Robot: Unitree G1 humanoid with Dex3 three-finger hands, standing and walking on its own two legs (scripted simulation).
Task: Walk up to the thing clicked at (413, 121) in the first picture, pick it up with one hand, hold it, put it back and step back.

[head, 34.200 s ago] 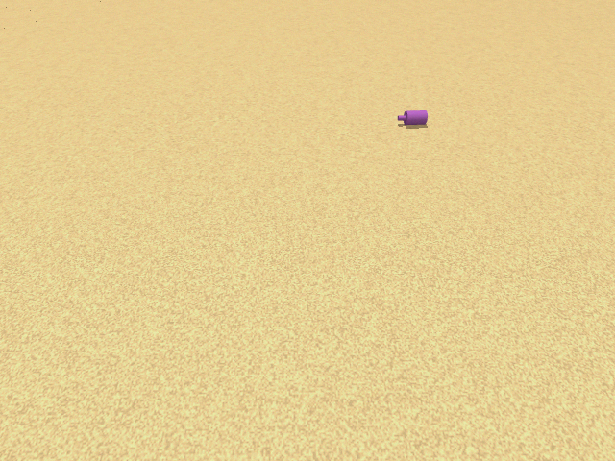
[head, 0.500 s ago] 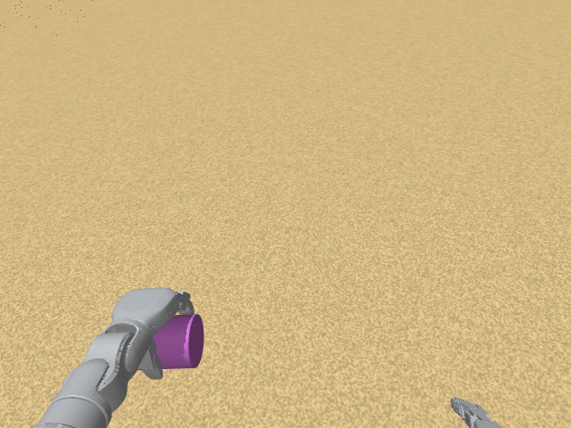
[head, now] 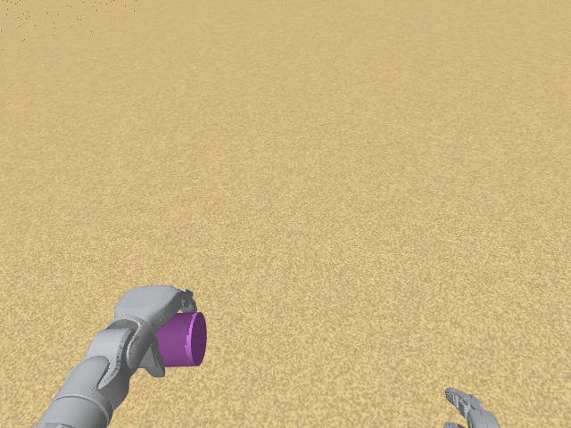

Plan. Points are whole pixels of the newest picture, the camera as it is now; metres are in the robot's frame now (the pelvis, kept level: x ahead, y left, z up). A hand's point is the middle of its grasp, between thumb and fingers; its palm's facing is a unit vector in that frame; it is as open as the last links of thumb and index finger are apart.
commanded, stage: hold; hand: left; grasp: from above
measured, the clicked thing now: (149, 340) +0.29 +0.25 -0.07
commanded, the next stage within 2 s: crouch in 0.30 s
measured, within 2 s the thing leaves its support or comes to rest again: neither
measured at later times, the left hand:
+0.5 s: hand (155, 329) +0.29 +0.22 -0.03, palm faces -0.47 -0.04 -0.88, open 10.6 cm
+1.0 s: hand (179, 350) +0.33 +0.24 -0.21, palm faces -0.42 +0.06 -0.91, open 10.7 cm
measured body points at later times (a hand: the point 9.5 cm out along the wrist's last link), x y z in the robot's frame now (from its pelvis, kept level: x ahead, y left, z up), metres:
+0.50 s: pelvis +0.01 +0.00 +0.00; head +0.01 -0.01 +0.45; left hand +0.31 +0.22 +0.02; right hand +0.15 -0.25 -0.11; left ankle +0.02 +0.11 -0.74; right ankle +0.00 -0.12 -0.74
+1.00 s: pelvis -0.04 +0.01 -0.11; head +0.07 +0.03 +0.32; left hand +0.35 +0.24 -0.16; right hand +0.05 -0.29 -0.22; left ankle +0.02 +0.11 -0.74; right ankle +0.00 -0.12 -0.74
